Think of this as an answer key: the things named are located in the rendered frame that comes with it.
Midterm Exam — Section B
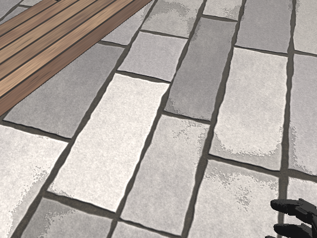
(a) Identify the robot right hand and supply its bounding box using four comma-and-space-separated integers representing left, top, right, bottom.
265, 198, 317, 238

